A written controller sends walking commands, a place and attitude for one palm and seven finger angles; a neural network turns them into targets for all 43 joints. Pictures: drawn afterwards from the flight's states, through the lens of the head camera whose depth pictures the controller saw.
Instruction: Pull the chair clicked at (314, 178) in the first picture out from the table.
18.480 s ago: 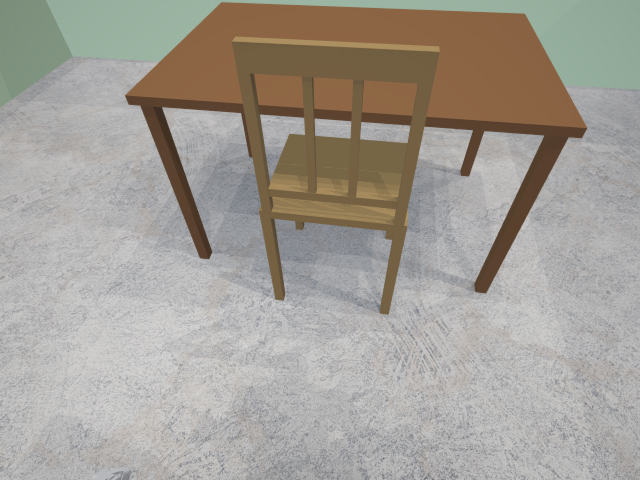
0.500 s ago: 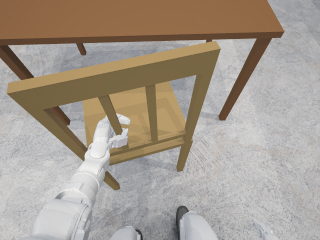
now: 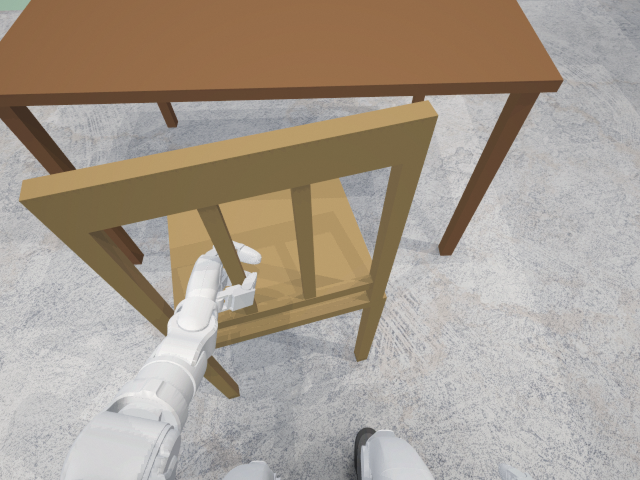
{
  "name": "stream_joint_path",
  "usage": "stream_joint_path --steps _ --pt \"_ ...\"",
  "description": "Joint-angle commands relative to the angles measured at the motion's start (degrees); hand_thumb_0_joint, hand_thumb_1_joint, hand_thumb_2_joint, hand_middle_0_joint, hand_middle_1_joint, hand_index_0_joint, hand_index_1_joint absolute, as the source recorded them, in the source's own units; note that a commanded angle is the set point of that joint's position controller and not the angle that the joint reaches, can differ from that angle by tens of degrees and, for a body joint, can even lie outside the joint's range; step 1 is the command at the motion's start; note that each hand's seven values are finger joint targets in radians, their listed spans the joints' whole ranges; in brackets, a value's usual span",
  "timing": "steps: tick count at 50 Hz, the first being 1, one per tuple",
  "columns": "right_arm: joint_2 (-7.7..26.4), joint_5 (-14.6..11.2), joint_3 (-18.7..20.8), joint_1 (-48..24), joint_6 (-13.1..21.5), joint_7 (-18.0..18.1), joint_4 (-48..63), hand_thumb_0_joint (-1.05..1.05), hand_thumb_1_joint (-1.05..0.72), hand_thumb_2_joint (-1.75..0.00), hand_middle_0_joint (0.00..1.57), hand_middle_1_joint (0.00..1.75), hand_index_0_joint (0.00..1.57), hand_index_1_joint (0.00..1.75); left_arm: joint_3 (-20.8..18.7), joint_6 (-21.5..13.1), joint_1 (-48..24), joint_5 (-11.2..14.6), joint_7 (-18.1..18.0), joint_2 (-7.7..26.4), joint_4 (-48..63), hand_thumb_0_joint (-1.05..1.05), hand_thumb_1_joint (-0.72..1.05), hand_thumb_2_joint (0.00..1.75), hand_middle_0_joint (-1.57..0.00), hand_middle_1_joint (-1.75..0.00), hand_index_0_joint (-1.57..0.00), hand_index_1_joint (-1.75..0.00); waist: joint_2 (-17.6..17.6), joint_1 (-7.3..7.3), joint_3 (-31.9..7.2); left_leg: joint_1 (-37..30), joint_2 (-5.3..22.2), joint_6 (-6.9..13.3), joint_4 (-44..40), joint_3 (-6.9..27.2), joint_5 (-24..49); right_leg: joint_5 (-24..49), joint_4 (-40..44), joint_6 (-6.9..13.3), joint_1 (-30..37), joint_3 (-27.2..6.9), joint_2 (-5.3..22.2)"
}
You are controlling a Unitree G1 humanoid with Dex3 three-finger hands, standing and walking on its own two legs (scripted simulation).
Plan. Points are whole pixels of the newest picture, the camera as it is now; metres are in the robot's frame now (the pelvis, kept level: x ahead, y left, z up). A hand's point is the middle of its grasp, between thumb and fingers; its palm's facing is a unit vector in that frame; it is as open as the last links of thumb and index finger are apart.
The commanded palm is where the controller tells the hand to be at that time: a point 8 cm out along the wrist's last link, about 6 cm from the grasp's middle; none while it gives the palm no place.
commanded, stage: step backward, pulling the chair out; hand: left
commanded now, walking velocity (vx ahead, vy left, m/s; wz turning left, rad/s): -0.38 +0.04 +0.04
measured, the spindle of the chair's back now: (233, 267) +0.40 +0.13 -0.04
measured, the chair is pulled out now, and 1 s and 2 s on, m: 0.27 0.33 0.55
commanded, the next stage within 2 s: stop walking, hand still on the chair in 1.80 s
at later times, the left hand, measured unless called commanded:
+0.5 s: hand (246, 294) +0.36 +0.11 -0.05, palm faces -0.03 -0.98 -0.21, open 5.4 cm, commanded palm +0.36 +0.16 -0.04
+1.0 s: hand (240, 333) +0.30 +0.11 -0.05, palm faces +0.01 -0.98 -0.20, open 5.4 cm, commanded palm +0.30 +0.16 -0.04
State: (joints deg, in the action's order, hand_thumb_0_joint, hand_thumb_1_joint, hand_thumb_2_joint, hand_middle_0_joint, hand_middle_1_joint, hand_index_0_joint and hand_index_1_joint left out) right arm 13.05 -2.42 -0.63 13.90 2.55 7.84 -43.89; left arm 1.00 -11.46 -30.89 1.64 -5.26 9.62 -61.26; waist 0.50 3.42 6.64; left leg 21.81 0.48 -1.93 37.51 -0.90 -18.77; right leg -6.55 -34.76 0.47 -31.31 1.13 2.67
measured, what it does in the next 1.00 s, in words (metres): steps on the spot: right foot, then right foot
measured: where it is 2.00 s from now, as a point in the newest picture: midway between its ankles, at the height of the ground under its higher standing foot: outside the picture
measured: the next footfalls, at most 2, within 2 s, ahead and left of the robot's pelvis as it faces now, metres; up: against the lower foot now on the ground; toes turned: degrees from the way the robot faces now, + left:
right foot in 0.36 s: +0.10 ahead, -0.12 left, +0.00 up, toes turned -2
right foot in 0.84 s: -0.02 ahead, -0.12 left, +0.00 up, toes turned -2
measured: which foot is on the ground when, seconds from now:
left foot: down 0.00-0.92, up 0.94-1.00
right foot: down 0.00-0.26, up 0.28-0.34, down 0.36-0.70, up 0.72-0.82, down 0.84-1.00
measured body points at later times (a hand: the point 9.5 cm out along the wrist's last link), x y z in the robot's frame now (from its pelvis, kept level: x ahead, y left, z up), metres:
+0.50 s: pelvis -0.02 -0.01 +0.00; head +0.07 -0.02 +0.44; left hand +0.36 +0.16 -0.04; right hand +0.06 -0.26 -0.14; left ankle -0.01 +0.14 -0.71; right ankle +0.06 -0.12 -0.72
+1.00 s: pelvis -0.08 -0.01 +0.02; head +0.03 -0.03 +0.45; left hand +0.30 +0.16 -0.03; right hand +0.01 -0.26 -0.13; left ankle -0.08 +0.14 -0.68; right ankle -0.06 -0.12 -0.72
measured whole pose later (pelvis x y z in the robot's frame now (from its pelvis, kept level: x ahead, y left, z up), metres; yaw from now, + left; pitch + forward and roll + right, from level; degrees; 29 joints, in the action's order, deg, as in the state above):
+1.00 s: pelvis -0.08 -0.01 +0.02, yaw +0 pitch +3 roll +1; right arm 12.5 -2.0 -1.2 9.0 2.2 5.7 -45.3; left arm -3.7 -11.2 -34.9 2.5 -5.3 9.9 -63.1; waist -1.7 2.9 11.4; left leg 26.0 1.4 -3.4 48.0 3.0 -25.0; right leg -13.2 -29.8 1.7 -19.6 2.1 0.2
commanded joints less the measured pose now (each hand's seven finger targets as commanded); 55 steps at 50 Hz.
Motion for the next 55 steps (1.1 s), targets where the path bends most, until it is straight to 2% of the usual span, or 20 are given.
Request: stream_joint_path --steps 1,5,9,12,15,17,20,23,26,29,31,34,37,41,43,45,46,48,51,55 --pt "9.35 -0.15 3.50 3.48 1.89 0.70 3.54 0.00 -0.90 -0.90 0.20 0.30 0.20 0.30 -2.58 -4.66 -19.58 -0.11 -0.84 11.47 10.65 0.00 0.90 0.90 -0.50 -1.45 -0.50 -1.45 4.66 -1.32 -25.08 -1.85 3.11 0.47 -0.24 3.45 1.55 3.33 8.91 3.09 15.71 -10.49 10.58" --pt "8.53 -0.43 2.72 3.05 2.29 0.13 2.90 0.00 -0.90 -0.90 0.20 0.30 0.20 0.30 -3.19 -4.30 -19.90 -0.75 -0.85 12.15 9.20 0.00 0.90 0.90 -0.50 -1.45 -0.50 -1.45 9.76 -1.78 -27.18 -2.85 -1.07 0.01 8.94 2.65 -11.17 -2.83 17.10 4.69 16.35 -13.23 15.95" --pt "9.36 -0.27 1.84 2.84 2.02 0.37 2.12 0.00 -0.90 -0.90 0.20 0.30 0.20 0.30 -2.76 -3.16 -21.45 -0.70 -0.89 10.92 10.34 0.00 0.90 0.90 -0.50 -1.45 -0.50 -1.45 7.36 -0.23 -29.47 -6.18 1.08 0.42 -4.30 3.55 -1.33 8.28 10.93 2.28 20.63 -6.33 12.96" --pt "10.80 0.31 2.35 -0.23 1.28 0.66 5.14 0.00 -0.90 -0.90 0.20 0.30 0.20 0.30 -0.71 -2.88 -23.12 -0.24 -0.68 8.06 13.87 0.00 0.90 0.90 -0.50 -1.45 -0.50 -1.45 -9.91 -1.44 -27.55 -3.71 10.76 4.11 -14.06 10.98 19.72 2.12 -1.81 -1.58 20.51 -0.25 2.98" --pt "8.86 1.00 2.15 -1.09 1.10 -0.09 6.62 0.00 -0.90 -0.90 0.20 0.30 0.20 0.30 -0.34 -2.79 -25.16 -0.37 -0.29 6.25 15.49 0.00 0.90 0.90 -0.50 -1.45 -0.50 -1.45 -12.74 -2.12 -22.97 1.86 14.43 5.55 -14.33 11.69 20.97 -7.52 -8.19 -0.50 19.85 -0.85 1.63" --pt "9.14 1.10 2.96 0.96 1.20 -0.25 5.48 0.00 -0.90 -0.90 0.20 0.30 0.20 0.30 -1.22 -2.75 -24.80 -0.30 -0.42 6.95 14.82 0.00 0.90 0.90 -0.50 -1.45 -0.50 -1.45 -9.16 -1.65 -24.05 -5.03 14.60 5.76 -8.81 11.21 33.82 -0.54 -4.56 -0.09 18.96 -1.60 1.49" --pt "9.08 1.06 3.43 3.77 1.67 -0.67 3.52 0.00 -0.90 -0.90 0.20 0.30 0.20 0.30 -0.62 -4.37 -25.95 -1.06 -0.49 7.24 13.75 0.00 0.90 0.90 -0.50 -1.45 -0.50 -1.45 -2.54 0.25 -29.26 -10.35 9.69 1.02 0.31 6.23 40.03 30.71 2.81 1.98 23.69 -5.09 6.56" --pt "9.44 -0.02 3.74 2.27 1.57 -0.07 3.23 0.00 -0.90 -0.90 0.20 0.30 0.20 0.30 -3.06 -3.04 -21.78 -0.24 -0.16 11.32 9.46 0.00 0.90 0.90 -0.50 -1.45 -0.50 -1.45 6.49 -0.98 -30.34 -2.97 1.58 -1.81 9.53 4.42 -4.49 37.34 8.34 7.31 26.34 -13.47 17.37" --pt "9.68 0.10 2.85 0.69 1.62 0.05 2.52 0.00 -0.90 -0.90 0.20 0.30 0.20 0.30 -3.50 -1.43 -21.10 -0.09 -0.22 12.27 9.30 0.00 0.90 0.90 -0.50 -1.45 -0.50 -1.45 4.61 -1.80 -28.75 -0.87 1.21 -1.02 10.49 6.27 -10.80 28.96 10.26 7.55 25.74 -12.32 19.42" --pt "9.45 0.46 1.92 0.53 1.14 0.48 2.61 0.00 -0.90 -0.90 0.20 0.30 0.20 0.30 -3.87 -0.39 -21.44 -0.32 -0.40 11.18 11.20 0.00 0.90 0.90 -0.50 -1.45 -0.50 -1.45 6.38 -0.68 -31.01 -3.90 1.95 -1.07 -2.86 4.38 -1.50 33.95 6.26 4.05 29.75 -6.13 15.21" --pt "10.85 0.10 2.48 0.12 0.32 0.90 3.61 0.00 -0.90 -0.90 0.20 0.30 0.20 0.30 -2.66 0.40 -20.47 0.40 -0.62 10.41 12.66 0.00 0.90 0.90 -0.50 -1.45 -0.50 -1.45 2.97 -0.38 -31.04 -8.80 5.51 0.39 -11.50 5.48 17.65 28.97 3.69 1.21 28.44 -3.41 11.04" --pt "9.54 1.21 2.69 -1.82 -1.14 0.11 7.78 0.00 -0.90 -0.90 0.20 0.30 0.20 0.30 0.48 -0.70 -23.92 0.26 0.28 4.78 18.99 0.00 0.90 0.90 -0.50 -1.45 -0.50 -1.45 -10.71 -0.62 -30.03 -10.44 12.99 3.92 -11.97 9.79 36.65 12.72 -4.35 -1.27 23.29 -0.18 3.33" --pt "8.36 2.26 2.78 -1.73 -1.53 -1.17 7.71 0.00 -0.90 -0.90 0.20 0.30 0.20 0.30 -0.68 -1.07 -23.66 -0.36 0.25 5.17 19.31 0.00 0.90 0.90 -0.50 -1.45 -0.50 -1.45 -13.77 -1.02 -26.13 -11.51 18.49 7.53 -13.38 13.47 44.93 -16.35 -12.68 -0.46 15.82 -0.59 0.38" --pt "8.81 1.76 3.68 2.49 -0.19 -2.50 5.10 0.00 -0.90 -0.90 0.20 0.30 0.20 0.30 -1.66 -3.24 -25.15 -0.96 -0.52 5.99 15.62 0.00 0.90 0.90 -0.50 -1.45 -0.50 -1.45 -7.78 -0.09 -26.78 -25.28 16.61 6.04 -1.08 9.70 62.17 -1.38 3.09 0.69 15.08 -0.64 0.19" --pt "8.82 1.54 3.65 3.01 0.32 -2.75 3.53 0.00 -0.90 -0.90 0.20 0.30 0.20 0.30 -1.50 -4.54 -25.87 -1.62 -0.35 6.60 13.21 0.00 0.90 0.90 -0.50 -1.45 -0.50 -1.45 -7.20 -0.09 -28.37 -20.58 12.75 2.84 4.16 6.61 52.46 18.70 9.86 1.76 22.33 -2.43 3.31" --pt "8.66 0.92 3.44 2.72 0.77 -1.43 3.02 0.00 -0.90 -0.90 0.20 0.30 0.20 0.30 -3.62 -5.39 -25.96 -1.42 -0.45 11.14 11.80 0.00 0.90 0.90 -0.50 -1.45 -0.50 -1.45 2.54 0.09 -30.24 -4.67 4.08 -1.23 10.11 0.77 11.96 55.30 7.79 6.04 36.04 -11.19 13.13" --pt "9.78 0.43 3.75 1.23 1.23 -0.74 3.12 0.00 -0.90 -0.90 0.20 0.30 0.20 0.30 -5.51 -3.73 -22.03 -0.64 -0.45 13.75 8.86 0.00 0.90 0.90 -0.50 -1.45 -0.50 -1.45 8.95 -1.45 -29.76 0.74 1.51 -1.69 13.53 3.59 -6.01 64.36 6.68 7.96 38.13 -12.91 17.56" --pt "8.35 0.18 2.93 -2.47 1.99 -0.94 3.84 0.00 -0.90 -0.90 0.20 0.30 0.20 0.30 -5.14 -2.56 -23.16 -0.91 0.06 12.76 9.11 0.00 0.90 0.90 -0.50 -1.45 -0.50 -1.45 6.75 -2.76 -27.52 3.79 2.21 -1.10 16.56 7.83 -10.98 52.42 6.11 8.24 33.67 -12.82 20.26" --pt "8.20 0.74 1.62 -3.36 1.83 -0.45 2.55 0.00 -0.90 -0.90 0.20 0.30 0.20 0.30 -6.58 -2.08 -22.28 -1.08 -0.59 14.48 10.27 0.00 0.90 0.90 -0.50 -1.45 -0.50 -1.45 2.75 -2.40 -27.65 2.02 1.11 -1.80 9.20 4.79 -8.85 51.02 5.78 6.43 35.53 -8.61 17.83" --pt "8.97 0.02 2.17 -2.28 0.60 0.12 3.56 0.00 -0.90 -0.90 0.20 0.30 0.20 0.30 -5.36 0.16 -20.81 -0.32 -0.61 12.69 12.23 0.00 0.90 0.90 -0.50 -1.45 -0.50 -1.45 9.49 -2.32 -30.71 -1.00 0.78 -1.85 -0.51 2.32 -2.74 54.53 4.39 4.93 38.97 -7.30 16.54"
